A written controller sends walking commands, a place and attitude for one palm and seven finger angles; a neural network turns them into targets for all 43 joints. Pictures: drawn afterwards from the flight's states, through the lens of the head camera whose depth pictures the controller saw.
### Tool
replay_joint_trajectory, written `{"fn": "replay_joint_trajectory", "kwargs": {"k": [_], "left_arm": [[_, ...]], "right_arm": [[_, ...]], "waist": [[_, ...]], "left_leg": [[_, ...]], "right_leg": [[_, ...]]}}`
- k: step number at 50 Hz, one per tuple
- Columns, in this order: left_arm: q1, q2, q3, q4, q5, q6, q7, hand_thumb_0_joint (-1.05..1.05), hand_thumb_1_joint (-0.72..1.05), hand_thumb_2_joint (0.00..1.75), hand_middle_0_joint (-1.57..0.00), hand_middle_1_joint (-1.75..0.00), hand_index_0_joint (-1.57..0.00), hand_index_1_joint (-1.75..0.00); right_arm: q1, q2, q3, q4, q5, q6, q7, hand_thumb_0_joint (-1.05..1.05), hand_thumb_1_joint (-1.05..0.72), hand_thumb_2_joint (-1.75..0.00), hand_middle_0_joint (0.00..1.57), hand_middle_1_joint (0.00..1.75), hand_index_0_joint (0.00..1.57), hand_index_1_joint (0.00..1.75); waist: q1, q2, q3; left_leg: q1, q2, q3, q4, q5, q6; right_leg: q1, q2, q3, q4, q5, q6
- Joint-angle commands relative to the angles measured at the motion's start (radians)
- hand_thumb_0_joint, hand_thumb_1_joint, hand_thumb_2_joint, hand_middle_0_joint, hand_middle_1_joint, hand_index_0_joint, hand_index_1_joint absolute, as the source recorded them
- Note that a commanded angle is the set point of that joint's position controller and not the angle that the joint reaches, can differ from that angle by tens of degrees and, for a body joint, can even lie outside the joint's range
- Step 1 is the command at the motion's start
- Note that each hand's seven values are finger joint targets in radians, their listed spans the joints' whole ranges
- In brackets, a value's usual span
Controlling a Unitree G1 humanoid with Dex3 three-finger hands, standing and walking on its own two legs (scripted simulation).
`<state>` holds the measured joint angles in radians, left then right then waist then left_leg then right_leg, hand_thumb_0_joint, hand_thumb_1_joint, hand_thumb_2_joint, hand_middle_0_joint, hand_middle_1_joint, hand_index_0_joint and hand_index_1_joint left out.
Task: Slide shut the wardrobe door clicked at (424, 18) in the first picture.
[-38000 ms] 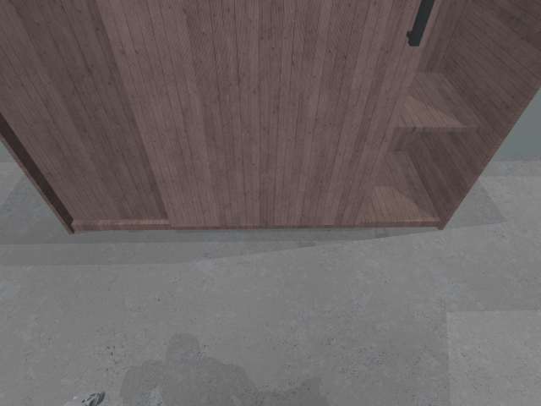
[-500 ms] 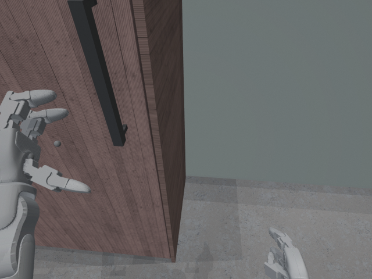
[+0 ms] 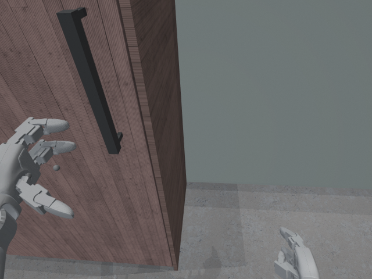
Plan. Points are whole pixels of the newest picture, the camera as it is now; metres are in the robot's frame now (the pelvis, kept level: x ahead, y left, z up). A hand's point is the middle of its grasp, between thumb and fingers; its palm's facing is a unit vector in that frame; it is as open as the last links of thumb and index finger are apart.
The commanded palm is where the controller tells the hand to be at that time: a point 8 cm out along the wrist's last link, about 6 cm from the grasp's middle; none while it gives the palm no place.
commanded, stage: draw the hand back to the body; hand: left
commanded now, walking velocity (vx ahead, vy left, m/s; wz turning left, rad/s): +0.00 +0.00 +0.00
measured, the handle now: (100, 91) +0.37 +0.22 +0.27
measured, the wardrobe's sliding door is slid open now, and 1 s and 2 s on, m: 0.00 0.00 0.00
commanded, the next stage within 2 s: step back with the hand held close in 1.38 s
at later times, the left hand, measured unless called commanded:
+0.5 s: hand (29, 188) +0.18 +0.27 +0.20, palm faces +0.47 -0.85 -0.25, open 13.6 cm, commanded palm +0.13 +0.30 +0.20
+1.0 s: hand (47, 197) +0.19 +0.26 +0.17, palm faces +0.43 -0.83 -0.36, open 8.7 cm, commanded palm +0.14 +0.30 +0.18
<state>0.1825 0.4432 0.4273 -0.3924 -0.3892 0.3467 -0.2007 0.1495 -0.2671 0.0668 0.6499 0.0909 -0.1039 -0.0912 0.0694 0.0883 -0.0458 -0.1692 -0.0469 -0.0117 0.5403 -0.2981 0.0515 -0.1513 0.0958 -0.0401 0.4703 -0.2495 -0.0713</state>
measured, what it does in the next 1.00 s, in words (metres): stands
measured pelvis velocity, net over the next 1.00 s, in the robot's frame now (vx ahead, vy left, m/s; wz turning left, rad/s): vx -0.01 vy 0.01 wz -0.02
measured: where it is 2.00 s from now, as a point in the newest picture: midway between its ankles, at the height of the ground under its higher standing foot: outside the picture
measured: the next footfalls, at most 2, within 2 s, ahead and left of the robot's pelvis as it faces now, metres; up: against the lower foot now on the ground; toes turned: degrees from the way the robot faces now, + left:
none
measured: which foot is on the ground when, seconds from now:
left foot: down 0.00-1.00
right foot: down 0.00-1.00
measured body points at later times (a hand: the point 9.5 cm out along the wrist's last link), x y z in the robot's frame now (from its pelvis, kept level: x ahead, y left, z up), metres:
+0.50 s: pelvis -0.02 +0.02 +0.00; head -0.06 +0.01 +0.45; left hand +0.15 +0.32 +0.21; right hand +0.18 -0.18 -0.06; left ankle +0.00 +0.08 -0.73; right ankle +0.01 -0.07 -0.73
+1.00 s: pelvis -0.01 +0.01 +0.01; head -0.03 -0.01 +0.46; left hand +0.16 +0.30 +0.19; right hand +0.17 -0.23 -0.07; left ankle +0.00 +0.08 -0.73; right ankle +0.01 -0.07 -0.73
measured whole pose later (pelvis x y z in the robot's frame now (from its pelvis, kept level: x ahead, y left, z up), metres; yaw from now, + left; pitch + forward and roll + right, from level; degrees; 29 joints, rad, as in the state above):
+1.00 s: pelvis -0.01 +0.01 +0.01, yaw -1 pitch -6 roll -1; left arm 0.47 0.35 0.31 -0.37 -0.09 -0.13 0.13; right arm 0.20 -0.24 -0.02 0.66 0.01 -0.14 -0.05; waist 0.06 0.07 0.04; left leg -0.07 -0.05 0.01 0.40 -0.23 0.06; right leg -0.05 0.09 -0.01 0.33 -0.17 -0.07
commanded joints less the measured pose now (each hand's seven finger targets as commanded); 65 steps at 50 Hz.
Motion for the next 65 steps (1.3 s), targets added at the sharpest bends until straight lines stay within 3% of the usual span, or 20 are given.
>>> {"fn": "replay_joint_trajectory", "kwargs": {"k": [1,5,7,10,12,15,16,17,18,21,25,28,30,39,41,45,50,56,63,65], "left_arm": [[-0.241,0.234,0.165,-0.197,-0.096,0.020,-0.077,0.00,-0.55,0.20,-0.25,-1.15,-0.25,-1.15],[-0.239,0.190,0.109,-0.188,-0.069,0.032,-0.065,0.00,-0.55,0.20,-0.25,-1.15,-0.25,-1.15],[-0.239,0.186,0.088,-0.151,-0.052,0.038,-0.054,0.00,-0.55,0.20,-0.25,-1.15,-0.25,-1.15],[-0.286,0.186,0.062,-0.193,-0.034,0.039,-0.040,0.00,-0.55,0.20,-0.25,-1.15,-0.25,-1.15],[-0.300,0.174,0.041,-0.204,-0.023,0.026,-0.034,0.00,-0.48,0.24,-0.25,-1.11,-0.25,-1.11],[-0.285,0.204,0.072,-0.223,-0.021,0.006,-0.024,0.00,-0.37,0.29,-0.24,-1.04,-0.24,-1.04],[-0.365,0.257,0.087,-0.380,0.168,-0.164,0.176,0.00,-0.33,0.31,-0.24,-1.02,-0.24,-1.02],[-0.178,0.142,0.048,-0.202,0.184,-0.213,0.255,0.00,-0.30,0.32,-0.24,-1.00,-0.24,-1.00],[-0.052,0.084,0.007,-0.171,0.207,-0.251,0.288,0.00,-0.26,0.34,-0.24,-0.98,-0.24,-0.98],[-0.059,0.105,0.000,-0.292,0.250,-0.367,0.334,0.00,-0.15,0.39,-0.24,-0.92,-0.24,-0.92],[-0.023,0.073,-0.045,-0.260,0.289,-0.444,0.359,0.00,-0.01,0.46,-0.23,-0.83,-0.23,-0.83],[-0.014,0.071,-0.046,-0.239,0.303,-0.476,0.368,0.00,0.10,0.51,-0.23,-0.77,-0.23,-0.77],[-0.004,0.102,-0.014,-0.236,0.308,-0.493,0.374,0.00,0.17,0.55,-0.22,-0.73,-0.22,-0.73],[0.185,0.087,0.006,-0.191,0.304,-0.542,0.356,0.00,0.50,0.71,-0.21,-0.53,-0.21,-0.53],[0.191,0.087,0.005,-0.195,0.306,-0.547,0.352,0.00,0.57,0.74,-0.21,-0.49,-0.21,-0.49],[0.204,0.092,0.012,-0.173,0.304,-0.545,0.348,0.00,0.72,0.81,-0.21,-0.41,-0.21,-0.41],[0.189,0.087,-0.006,-0.188,0.306,-0.540,0.345,0.00,0.90,0.90,-0.20,-0.30,-0.20,-0.30],[0.162,0.089,-0.012,-0.213,0.309,-0.536,0.353,0.00,0.90,0.90,-0.20,-0.30,-0.20,-0.30],[0.178,0.080,-0.014,-0.158,0.299,-0.522,0.347,0.00,0.90,0.90,-0.20,-0.30,-0.20,-0.30],[0.159,0.088,-0.010,-0.164,0.302,-0.523,0.348,0.00,0.90,0.90,-0.20,-0.30,-0.20,-0.30]], "right_arm": [[-0.227,-0.117,-0.031,-0.206,0.021,-0.083,-0.017,0.00,-0.90,-0.90,0.20,0.30,0.20,0.30],[-0.223,-0.109,-0.034,-0.214,0.017,-0.083,-0.007,0.00,-0.90,-0.90,0.20,0.30,0.20,0.30],[-0.216,-0.114,-0.034,-0.207,0.016,-0.077,-0.006,0.00,-0.90,-0.90,0.20,0.30,0.20,0.30],[-0.233,-0.109,-0.033,-0.213,0.013,-0.077,-0.008,0.00,-0.90,-0.90,0.20,0.30,0.20,0.30],[-0.230,-0.105,-0.029,-0.213,0.011,-0.078,-0.008,0.00,-0.90,-0.90,0.20,0.30,0.20,0.30],[-0.224,-0.104,-0.025,-0.211,0.004,-0.083,-0.009,0.00,-0.90,-0.90,0.20,0.30,0.20,0.30],[-0.192,-0.064,-0.047,-0.234,-0.062,-0.107,0.008,0.00,-0.90,-0.90,0.20,0.30,0.20,0.30],[-0.153,-0.070,-0.047,-0.184,-0.074,-0.116,0.014,0.00,-0.90,-0.90,0.20,0.30,0.20,0.30],[-0.126,-0.065,-0.051,-0.175,-0.074,-0.105,0.025,0.00,-0.90,-0.90,0.20,0.30,0.20,0.30],[-0.116,-0.074,-0.068,-0.181,-0.077,-0.106,0.040,0.00,-0.90,-0.90,0.20,0.30,0.20,0.30],[-0.103,-0.077,-0.077,-0.160,-0.079,-0.116,0.040,0.00,-0.90,-0.90,0.20,0.30,0.20,0.30],[-0.109,-0.076,-0.083,-0.150,-0.080,-0.112,0.032,0.00,-0.90,-0.90,0.20,0.30,0.20,0.30],[-0.112,-0.080,-0.092,-0.142,-0.080,-0.111,0.029,0.00,-0.90,-0.90,0.20,0.30,0.20,0.30],[-0.085,-0.079,-0.113,-0.138,-0.081,-0.108,0.036,0.00,-0.90,-0.90,0.20,0.30,0.20,0.30],[-0.080,-0.078,-0.116,-0.139,-0.080,-0.106,0.036,0.00,-0.90,-0.90,0.20,0.30,0.20,0.30],[-0.073,-0.080,-0.121,-0.142,-0.079,-0.095,0.033,0.00,-0.90,-0.90,0.20,0.30,0.20,0.30],[-0.077,-0.075,-0.119,-0.149,-0.079,-0.085,0.029,0.00,-0.90,-0.90,0.20,0.30,0.20,0.30],[-0.084,-0.066,-0.110,-0.148,-0.084,-0.086,0.027,0.00,-0.90,-0.90,0.20,0.30,0.20,0.30],[-0.097,-0.063,-0.109,-0.146,-0.084,-0.067,0.023,0.00,-0.90,-0.90,0.20,0.30,0.20,0.30],[-0.099,-0.064,-0.109,-0.145,-0.083,-0.066,0.024,0.00,-0.90,-0.90,0.20,0.30,0.20,0.30]], "waist": [[0.009,-0.064,-0.135],[0.007,0.000,-0.050],[-0.002,-0.035,-0.004],[-0.003,0.025,0.004],[-0.008,0.018,-0.005],[0.003,0.043,-0.025],[0.003,0.065,0.055],[-0.013,0.024,0.092],[-0.013,-0.023,0.101],[-0.010,0.019,-0.018],[-0.020,0.019,0.025],[-0.018,0.000,0.042],[-0.011,0.006,0.027],[0.000,-0.024,0.019],[-0.002,-0.003,0.018],[-0.006,-0.038,0.041],[-0.013,-0.006,0.038],[-0.014,0.011,0.019],[-0.010,-0.059,0.050],[-0.010,-0.018,0.051]], "left_leg": [[0.035,0.058,-0.091,-0.035,0.261,-0.030],[0.036,0.058,-0.093,-0.055,0.230,-0.040],[0.021,0.059,-0.095,-0.077,0.186,-0.039],[0.025,0.059,-0.102,-0.094,0.127,-0.041],[0.030,0.058,-0.109,-0.118,0.095,-0.043],[0.033,0.057,-0.113,-0.137,0.083,-0.047],[-0.043,0.064,-0.110,-0.146,0.047,-0.059],[-0.067,0.071,-0.116,-0.164,-0.008,-0.071],[-0.056,0.080,-0.119,-0.196,-0.030,-0.068],[-0.009,0.087,-0.099,-0.230,-0.006,-0.057],[0.003,0.097,-0.104,-0.265,-0.012,-0.058],[0.004,0.094,-0.102,-0.276,-0.026,-0.052],[0.010,0.090,-0.091,-0.271,-0.019,-0.049],[0.040,0.086,-0.050,-0.236,0.212,-0.059],[0.054,0.087,-0.041,-0.226,0.246,-0.059],[0.051,0.083,-0.035,-0.217,0.245,-0.052],[0.070,0.073,-0.022,-0.204,0.225,-0.041],[0.086,0.064,-0.017,-0.194,0.246,-0.037],[0.084,0.062,-0.008,-0.193,0.228,-0.026],[0.084,0.060,-0.008,-0.194,0.210,-0.028]], "right_leg": [[0.049,-0.134,0.115,-0.058,0.317,0.122],[-0.029,-0.116,0.084,-0.069,0.187,0.084],[-0.061,-0.103,0.064,-0.082,0.093,0.070],[-0.063,-0.104,0.070,-0.094,0.010,0.048],[-0.059,-0.096,0.051,-0.091,-0.011,0.045],[-0.032,-0.087,0.039,-0.089,-0.008,0.038],[-0.039,-0.101,0.080,-0.133,-0.032,0.033],[-0.044,-0.096,0.064,-0.127,-0.056,0.026],[-0.028,-0.088,0.055,-0.129,-0.053,0.029],[0.062,-0.086,0.061,-0.132,0.006,0.032],[0.074,-0.076,0.055,-0.150,0.021,0.034],[0.080,-0.076,0.054,-0.162,0.010,0.039],[0.102,-0.078,0.057,-0.173,0.007,0.038],[0.125,-0.077,0.060,-0.176,0.126,0.038],[0.116,-0.078,0.063,-0.178,0.143,0.039],[0.099,-0.077,0.069,-0.189,0.145,0.039],[0.086,-0.083,0.085,-0.207,0.133,0.040],[0.094,-0.088,0.093,-0.211,0.161,0.040],[0.082,-0.092,0.099,-0.230,0.142,0.046],[0.080,-0.095,0.103,-0.237,0.116,0.044]]}}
